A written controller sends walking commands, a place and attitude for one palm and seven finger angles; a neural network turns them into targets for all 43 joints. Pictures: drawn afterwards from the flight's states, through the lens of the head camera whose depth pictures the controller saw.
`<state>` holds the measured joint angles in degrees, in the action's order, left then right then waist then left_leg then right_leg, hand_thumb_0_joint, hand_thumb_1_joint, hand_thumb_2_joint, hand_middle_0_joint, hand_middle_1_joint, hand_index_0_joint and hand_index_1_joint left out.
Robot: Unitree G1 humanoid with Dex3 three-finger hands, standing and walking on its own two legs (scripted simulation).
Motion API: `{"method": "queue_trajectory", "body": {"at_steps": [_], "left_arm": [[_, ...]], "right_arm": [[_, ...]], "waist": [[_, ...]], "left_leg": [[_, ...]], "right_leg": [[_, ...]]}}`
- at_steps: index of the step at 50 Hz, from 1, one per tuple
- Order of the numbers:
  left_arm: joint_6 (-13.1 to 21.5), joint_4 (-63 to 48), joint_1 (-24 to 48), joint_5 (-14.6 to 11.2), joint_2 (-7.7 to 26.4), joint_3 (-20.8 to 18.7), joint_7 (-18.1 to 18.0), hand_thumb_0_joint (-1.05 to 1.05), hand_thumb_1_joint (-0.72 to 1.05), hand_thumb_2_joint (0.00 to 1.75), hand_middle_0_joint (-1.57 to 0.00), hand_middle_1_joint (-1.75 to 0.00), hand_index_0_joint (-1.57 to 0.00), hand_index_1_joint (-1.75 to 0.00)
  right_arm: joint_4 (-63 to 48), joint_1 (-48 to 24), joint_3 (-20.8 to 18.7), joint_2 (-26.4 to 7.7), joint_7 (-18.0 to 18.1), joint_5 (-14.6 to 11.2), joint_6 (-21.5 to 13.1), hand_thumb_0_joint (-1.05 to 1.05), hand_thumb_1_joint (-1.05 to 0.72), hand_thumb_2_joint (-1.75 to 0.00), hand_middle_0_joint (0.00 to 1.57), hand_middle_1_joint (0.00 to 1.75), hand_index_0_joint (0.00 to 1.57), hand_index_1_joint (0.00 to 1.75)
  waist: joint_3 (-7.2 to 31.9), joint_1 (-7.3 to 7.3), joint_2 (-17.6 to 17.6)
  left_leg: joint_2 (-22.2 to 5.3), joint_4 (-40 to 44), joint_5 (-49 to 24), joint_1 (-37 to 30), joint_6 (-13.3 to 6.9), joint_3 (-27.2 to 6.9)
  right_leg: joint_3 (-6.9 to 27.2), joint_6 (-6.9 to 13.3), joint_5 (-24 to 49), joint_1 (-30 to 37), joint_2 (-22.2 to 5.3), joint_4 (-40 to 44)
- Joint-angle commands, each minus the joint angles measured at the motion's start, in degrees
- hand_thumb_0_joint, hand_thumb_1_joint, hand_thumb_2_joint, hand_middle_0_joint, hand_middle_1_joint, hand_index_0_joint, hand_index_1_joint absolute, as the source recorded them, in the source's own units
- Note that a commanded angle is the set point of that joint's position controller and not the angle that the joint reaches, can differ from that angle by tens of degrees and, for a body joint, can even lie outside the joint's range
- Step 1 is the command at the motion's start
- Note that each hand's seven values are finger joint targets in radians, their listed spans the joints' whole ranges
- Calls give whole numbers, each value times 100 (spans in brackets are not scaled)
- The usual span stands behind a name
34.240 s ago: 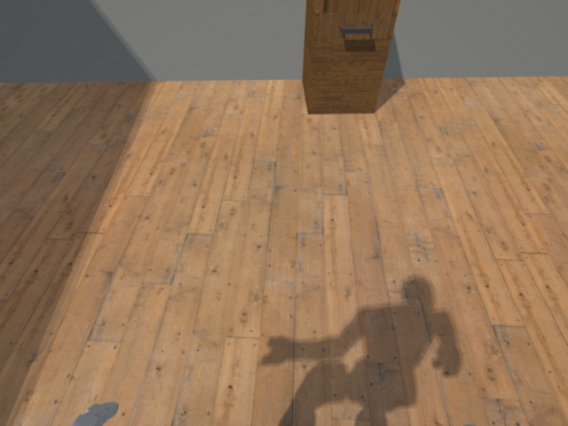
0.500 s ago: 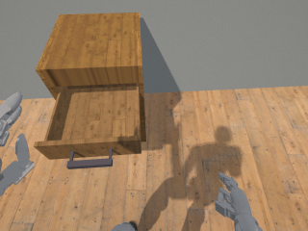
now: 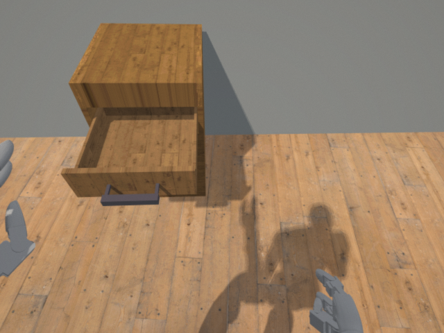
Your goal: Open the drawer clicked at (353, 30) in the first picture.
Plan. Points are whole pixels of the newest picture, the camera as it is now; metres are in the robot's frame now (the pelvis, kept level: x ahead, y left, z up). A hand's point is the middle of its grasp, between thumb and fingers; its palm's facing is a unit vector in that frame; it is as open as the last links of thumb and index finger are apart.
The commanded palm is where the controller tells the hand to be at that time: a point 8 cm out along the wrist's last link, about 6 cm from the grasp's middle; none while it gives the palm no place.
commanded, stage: stop stepping back and stand still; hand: left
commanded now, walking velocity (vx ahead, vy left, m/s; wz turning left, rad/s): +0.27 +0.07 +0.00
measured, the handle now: (131, 193) +0.52 +0.30 -0.23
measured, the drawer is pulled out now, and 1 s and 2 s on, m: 0.30 0.30 0.30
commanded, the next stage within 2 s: let the arm hang, fingers relaxed in 0.52 s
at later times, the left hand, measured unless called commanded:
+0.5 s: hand out of the picture +0.14 +0.24 +0.19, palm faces +0.41 -0.78 -0.47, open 7.4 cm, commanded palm +0.08 +0.28 +0.18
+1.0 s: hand out of the picture -0.01 +0.18 -0.17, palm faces +0.11 -0.98 -0.18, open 7.0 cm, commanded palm none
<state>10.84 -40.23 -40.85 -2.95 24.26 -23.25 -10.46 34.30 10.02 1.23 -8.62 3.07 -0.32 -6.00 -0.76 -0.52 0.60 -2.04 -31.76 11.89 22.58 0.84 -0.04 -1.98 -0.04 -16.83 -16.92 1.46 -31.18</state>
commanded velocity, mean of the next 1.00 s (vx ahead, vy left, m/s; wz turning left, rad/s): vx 0.06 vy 0.02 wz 0.00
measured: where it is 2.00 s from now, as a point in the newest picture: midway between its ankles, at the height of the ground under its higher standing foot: outside the picture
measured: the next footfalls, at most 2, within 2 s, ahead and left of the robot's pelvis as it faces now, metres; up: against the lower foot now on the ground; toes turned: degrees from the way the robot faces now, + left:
left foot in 0.26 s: -0.02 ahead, +0.10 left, +0.00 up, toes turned +4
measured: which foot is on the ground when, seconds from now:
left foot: down 0.00-0.02, up 0.04-0.24, down 0.26-1.00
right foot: down 0.00-1.00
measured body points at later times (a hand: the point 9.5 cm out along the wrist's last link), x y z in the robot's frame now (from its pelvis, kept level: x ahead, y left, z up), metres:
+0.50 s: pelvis -0.04 -0.01 +0.00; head -0.04 -0.01 +0.45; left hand +0.11 +0.28 +0.21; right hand +0.13 -0.24 -0.08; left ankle -0.08 +0.10 -0.73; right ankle -0.01 -0.09 -0.73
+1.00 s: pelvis -0.04 +0.00 +0.01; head +0.00 +0.02 +0.45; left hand -0.02 +0.23 -0.15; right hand +0.03 -0.23 -0.13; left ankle -0.06 +0.10 -0.73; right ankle -0.02 -0.11 -0.73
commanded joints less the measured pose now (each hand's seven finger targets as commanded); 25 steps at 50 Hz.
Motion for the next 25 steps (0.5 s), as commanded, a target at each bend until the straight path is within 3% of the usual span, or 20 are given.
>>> {"method": "queue_trajectory", "body": {"at_steps": [1,2,3,4,5,6,8,9,11,12,13,14,15,16,18,19,21,23,24,25], "left_arm": [[272,-174,423,5,639,-507,-65,0,90,90,-20,-30,-20,-30],[219,28,408,-2,428,-252,-1,0,90,90,-20,-30,-20,-30],[221,52,478,-13,349,-197,64,0,90,90,-20,-30,-20,-30],[245,-14,507,-15,451,-227,157,0,90,90,-20,-30,-20,-30],[265,173,439,-5,583,-392,124,0,90,90,-20,-30,-20,-30],[296,108,555,37,505,-242,129,0,90,90,-20,-30,-20,-30],[331,-232,878,104,585,-189,88,0,90,90,-20,-30,-20,-30],[343,-220,702,180,676,-321,22,0,90,90,-20,-30,-20,-30],[398,-506,433,193,595,-286,-54,0,90,90,-20,-30,-20,-30],[458,-677,405,164,604,-292,-68,0,90,90,-20,-30,-20,-30],[520,-850,318,125,576,-279,-51,0,90,90,-20,-30,-20,-30],[545,-1117,379,142,720,-407,-48,0,90,90,-20,-30,-20,-30],[527,-1045,250,140,786,-505,-34,0,90,90,-20,-30,-20,-30],[515,-1152,314,171,846,-572,-38,0,90,90,-20,-30,-20,-30],[475,-1078,341,143,779,-556,-38,0,90,90,-20,-30,-20,-30],[480,-874,407,130,674,-476,-26,0,90,90,-20,-30,-20,-30],[482,-280,333,76,554,-463,14,0,90,90,-20,-30,-20,-30],[480,212,227,34,453,-405,60,0,90,90,-20,-30,-20,-30],[467,258,315,37,435,-342,66,0,90,90,-20,-30,-20,-30],[470,283,433,41,456,-353,63,0,90,90,-20,-30,-20,-30]], "right_arm": [[-714,-367,-439,-999,93,-52,-146,0,-90,-90,20,30,20,30],[-658,-210,-538,-1018,84,-120,-84,0,-90,-90,20,30,20,30],[-653,-233,-527,-1055,52,-90,-11,0,-90,-90,20,30,20,30],[-612,-284,-486,-1047,28,-65,-18,0,-90,-90,20,30,20,30],[-611,-348,-423,-896,45,-70,-12,0,-90,-90,20,30,20,30],[-690,-480,-366,-861,69,-54,-27,0,-90,-90,20,30,20,30],[-796,-668,-337,-810,149,-86,-128,0,-90,-90,20,30,20,30],[-726,-533,-335,-839,192,-52,-225,0,-90,-90,20,30,20,30],[-714,-285,-329,-870,222,-2,-378,0,-90,-90,20,30,20,30],[-748,-209,-340,-910,234,24,-450,0,-90,-90,20,30,20,30],[-832,-223,-420,-1025,240,30,-495,0,-90,-90,20,30,20,30],[-863,-242,-445,-1098,185,16,-491,0,-90,-90,20,30,20,30],[-779,-193,-442,-991,139,-20,-496,0,-90,-90,20,30,20,30],[-721,-235,-372,-871,132,3,-524,0,-90,-90,20,30,20,30],[-712,-227,-375,-943,126,-26,-561,0,-90,-90,20,30,20,30],[-668,-238,-378,-1022,97,-46,-563,0,-90,-90,20,30,20,30],[-606,-188,-437,-1065,45,-104,-510,0,-90,-90,20,30,20,30],[-641,-86,-490,-1030,19,-157,-390,0,-90,-90,20,30,20,30],[-627,-85,-500,-993,-2,-180,-294,0,-90,-90,20,30,20,30],[-614,-133,-494,-968,-16,-166,-226,0,-90,-90,20,30,20,30]], "waist": [[221,-150,731],[84,-120,1229],[-8,-175,981],[183,-211,843],[189,-193,845],[153,-182,887],[146,-101,962],[256,-66,911],[457,-79,197],[424,-81,-235],[423,-60,-1000],[577,-5,-1459],[654,-6,-1332],[446,-60,-1539],[89,-57,-1199],[-27,-69,-827],[100,-102,-13],[-17,-153,692],[-50,-176,880],[-85,-157,971]], "left_leg": [[288,-1308,1663,117,-69,-13],[383,-2448,1307,15,-103,-83],[373,-2963,1037,80,-127,-165],[333,-3203,652,-35,-118,-224],[201,-2727,749,32,-131,-122],[163,-2070,800,-47,-175,-5],[137,-808,1177,-371,-315,144],[192,-87,1245,-628,-385,287],[232,1302,1087,-1023,-471,372],[-30,1781,1042,-1077,-573,98],[-555,1942,590,-1221,-718,-535],[-985,1521,-267,-1463,-835,-1036],[-1142,1372,-514,-1557,-873,-1014],[-1131,1574,-223,-1168,-836,-1078],[-984,1276,-459,-698,-735,-671],[-841,972,-689,-448,-666,-581],[-392,460,-142,-79,-436,-178],[88,-192,1151,12,-259,25],[182,-641,1231,-56,-244,87],[165,-834,1232,-70,-253,74]], "right_leg": [[1770,505,-1999,-340,-1505,2194],[2422,700,-2517,-916,-1987,2595],[2124,694,-1998,-1078,-1926,2475],[1716,720,-1278,-1147,-1789,2117],[1429,729,-1424,-934,-1717,2107],[1139,645,-1469,-808,-1556,2080],[960,561,-1657,-586,-1467,2012],[1074,559,-1695,-363,-1413,1957],[1008,449,-1381,222,-1133,1524],[873,308,-955,401,-857,1035],[487,180,-200,363,-442,205],[23,31,83,66,-251,-499],[-145,-81,-464,-206,-234,-615],[-186,-15,-741,-174,-303,-583],[-186,19,-248,370,-259,8],[-150,13,343,773,-267,530],[444,133,1358,1446,-556,832],[1587,428,7,798,-1245,1608],[2042,507,-556,593,-1548,2049],[2062,547,-573,548,-1660,2208]]}}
